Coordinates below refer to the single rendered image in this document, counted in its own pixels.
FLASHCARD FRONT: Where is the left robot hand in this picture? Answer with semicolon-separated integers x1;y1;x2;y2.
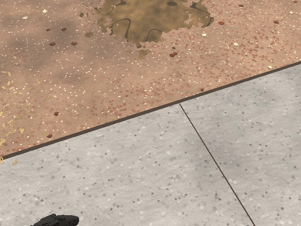
30;214;79;226

